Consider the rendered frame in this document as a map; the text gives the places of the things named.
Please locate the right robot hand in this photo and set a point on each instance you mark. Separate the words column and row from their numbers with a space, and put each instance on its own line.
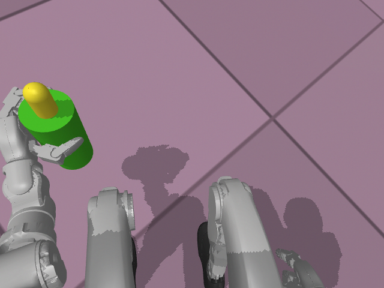
column 304, row 276

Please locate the bottle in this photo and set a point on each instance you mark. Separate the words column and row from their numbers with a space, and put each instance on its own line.
column 51, row 117

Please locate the left robot arm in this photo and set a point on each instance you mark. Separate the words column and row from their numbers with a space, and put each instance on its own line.
column 29, row 257

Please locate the right robot foot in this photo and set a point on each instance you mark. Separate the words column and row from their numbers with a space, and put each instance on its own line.
column 203, row 249

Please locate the left robot hand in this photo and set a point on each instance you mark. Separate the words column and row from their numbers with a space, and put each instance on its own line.
column 16, row 142

